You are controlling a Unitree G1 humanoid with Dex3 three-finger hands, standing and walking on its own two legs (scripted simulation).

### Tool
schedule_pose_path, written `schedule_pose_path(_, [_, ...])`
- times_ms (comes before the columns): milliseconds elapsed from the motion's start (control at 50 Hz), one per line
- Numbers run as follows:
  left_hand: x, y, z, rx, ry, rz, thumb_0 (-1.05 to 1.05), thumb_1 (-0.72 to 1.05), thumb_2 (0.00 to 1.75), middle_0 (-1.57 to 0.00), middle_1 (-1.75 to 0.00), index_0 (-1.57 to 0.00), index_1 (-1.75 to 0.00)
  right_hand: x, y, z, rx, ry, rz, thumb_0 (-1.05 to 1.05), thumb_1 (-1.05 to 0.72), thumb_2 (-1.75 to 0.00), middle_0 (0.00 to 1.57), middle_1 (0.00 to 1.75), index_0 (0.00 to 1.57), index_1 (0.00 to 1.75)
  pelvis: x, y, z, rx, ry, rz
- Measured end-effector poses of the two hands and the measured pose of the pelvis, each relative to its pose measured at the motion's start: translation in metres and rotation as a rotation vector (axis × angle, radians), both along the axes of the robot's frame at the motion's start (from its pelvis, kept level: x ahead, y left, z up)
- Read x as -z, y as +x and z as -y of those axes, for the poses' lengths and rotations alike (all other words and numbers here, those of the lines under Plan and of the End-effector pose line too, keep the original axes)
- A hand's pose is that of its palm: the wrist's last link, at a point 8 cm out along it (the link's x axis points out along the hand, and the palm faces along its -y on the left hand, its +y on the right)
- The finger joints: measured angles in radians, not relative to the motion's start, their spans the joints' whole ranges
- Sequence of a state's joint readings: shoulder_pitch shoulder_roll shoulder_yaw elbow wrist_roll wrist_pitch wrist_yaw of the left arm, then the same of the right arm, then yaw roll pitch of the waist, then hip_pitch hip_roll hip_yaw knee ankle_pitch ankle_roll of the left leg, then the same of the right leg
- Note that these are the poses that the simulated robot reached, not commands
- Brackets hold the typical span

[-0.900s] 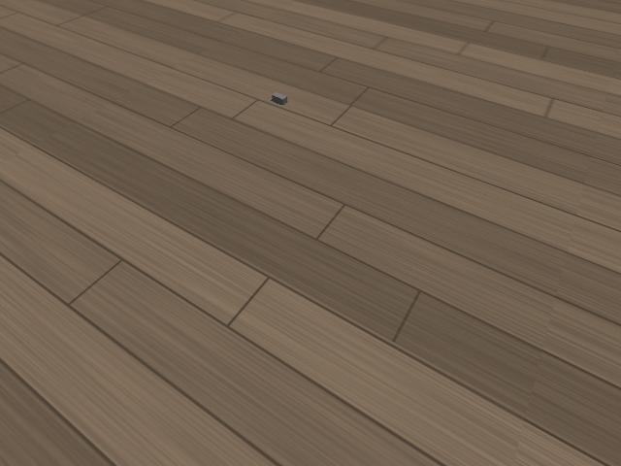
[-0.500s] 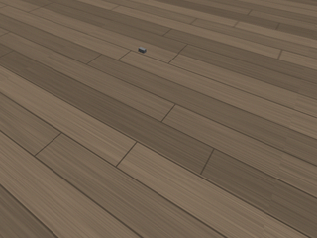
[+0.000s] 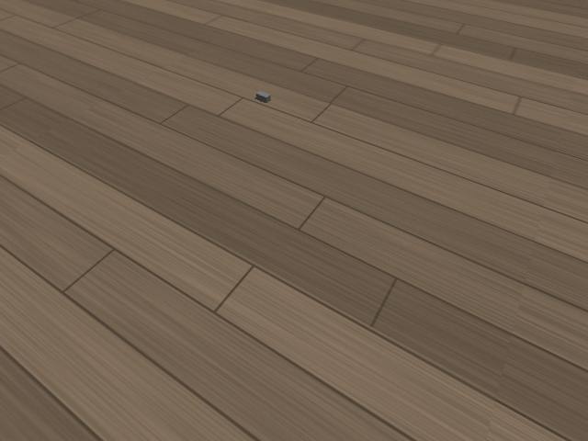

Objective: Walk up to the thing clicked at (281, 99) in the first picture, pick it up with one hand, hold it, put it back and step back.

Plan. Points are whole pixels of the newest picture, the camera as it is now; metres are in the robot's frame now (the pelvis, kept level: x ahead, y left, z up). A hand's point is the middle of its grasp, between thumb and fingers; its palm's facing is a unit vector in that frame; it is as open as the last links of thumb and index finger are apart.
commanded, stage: stand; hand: left
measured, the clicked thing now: (263, 96) +2.19 +0.18 -0.76
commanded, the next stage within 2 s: walk up in 0.22 s
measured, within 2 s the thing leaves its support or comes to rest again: neither
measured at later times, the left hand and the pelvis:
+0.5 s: hand out of the picture +0.15 +0.27 -0.13, palm faces -0.17 -0.88 -0.45, open 7.4 cm; pelvis +0.05 -0.02 -0.02, yaw -10 degrees
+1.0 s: hand (163, 291) +0.44 +0.27 -0.18, palm faces -0.33 -0.84 -0.43, open 7.4 cm; pelvis +0.33 +0.00 -0.04, yaw -18 degrees
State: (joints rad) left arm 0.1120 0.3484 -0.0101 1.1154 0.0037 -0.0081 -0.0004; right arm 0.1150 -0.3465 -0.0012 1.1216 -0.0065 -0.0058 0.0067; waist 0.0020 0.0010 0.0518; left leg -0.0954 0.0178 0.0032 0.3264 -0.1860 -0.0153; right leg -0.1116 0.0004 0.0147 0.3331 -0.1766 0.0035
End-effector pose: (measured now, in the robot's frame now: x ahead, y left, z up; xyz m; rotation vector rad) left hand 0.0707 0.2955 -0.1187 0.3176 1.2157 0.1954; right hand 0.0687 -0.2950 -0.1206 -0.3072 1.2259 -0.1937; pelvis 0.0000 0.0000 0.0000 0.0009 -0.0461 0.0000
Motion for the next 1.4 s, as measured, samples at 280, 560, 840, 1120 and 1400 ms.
schedule_pose_path(280, [-0.001,-0.006,-0.005,0.018,-0.012,-0.018,0.00,0.91,0.90,-0.21,-0.30,-0.20,-0.30,-0.002,0.000,0.004,0.011,0.019,0.037,0.00,-0.90,-0.89,0.20,0.30,0.20,0.30,0.002,0.003,-0.003,0.036,0.008,-0.020])
schedule_pose_path(560, [-0.030,0.102,-0.007,0.162,0.150,0.102,0.00,0.91,0.90,-0.20,-0.30,-0.20,-0.30,0.021,0.021,0.080,0.151,0.007,0.107,0.00,-0.90,-0.89,0.20,0.30,0.20,0.30,0.026,0.068,0.033,0.180,-0.013,-0.013])
schedule_pose_path(840, [-0.018,0.211,0.000,0.225,0.115,-0.047,0.00,0.90,0.90,-0.21,-0.30,-0.20,-0.30,-0.012,0.188,0.083,0.141,0.015,0.202,0.01,-0.90,-0.89,0.20,0.30,0.20,0.30,0.016,0.211,0.031,0.285,-0.043,-0.020])
schedule_pose_path(1120, [-0.002,0.511,0.013,0.445,0.062,0.042,0.00,0.91,0.90,-0.21,-0.30,-0.20,-0.30,-0.018,0.304,0.030,0.357,-0.026,0.171,0.00,-0.90,-0.89,0.20,0.30,0.20,0.30,0.013,0.402,0.000,0.366,0.007,-0.034])
schedule_pose_path(1400, [-0.031,0.761,0.090,0.542,0.100,0.272,0.00,0.91,0.90,-0.20,-0.30,-0.20,-0.30,0.048,0.385,0.039,0.470,0.053,0.017,0.01,-0.90,-0.89,0.20,0.30,0.20,0.30,0.039,0.581,0.037,0.423,-0.004,-0.017])
